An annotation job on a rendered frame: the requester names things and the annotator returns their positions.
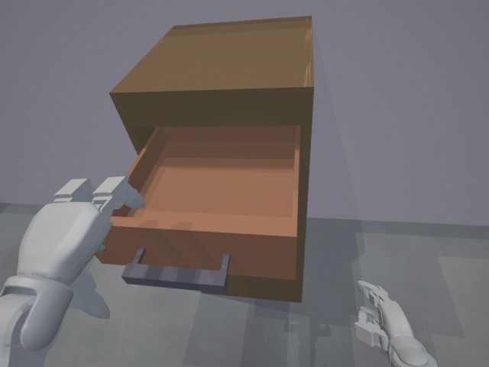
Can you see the robot left hand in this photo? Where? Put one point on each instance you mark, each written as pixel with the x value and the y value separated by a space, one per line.
pixel 64 236

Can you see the cabinet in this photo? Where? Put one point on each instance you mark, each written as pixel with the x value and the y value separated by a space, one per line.
pixel 235 73

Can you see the handle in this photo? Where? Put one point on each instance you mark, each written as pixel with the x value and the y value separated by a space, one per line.
pixel 174 277

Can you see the right robot forearm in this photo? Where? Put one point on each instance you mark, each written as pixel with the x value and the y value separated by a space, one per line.
pixel 406 351

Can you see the drawer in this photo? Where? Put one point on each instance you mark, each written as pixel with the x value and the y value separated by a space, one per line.
pixel 210 191

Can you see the left robot forearm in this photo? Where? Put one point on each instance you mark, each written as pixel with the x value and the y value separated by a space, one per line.
pixel 31 315

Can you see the robot right hand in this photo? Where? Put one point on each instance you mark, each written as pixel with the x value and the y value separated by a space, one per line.
pixel 377 329

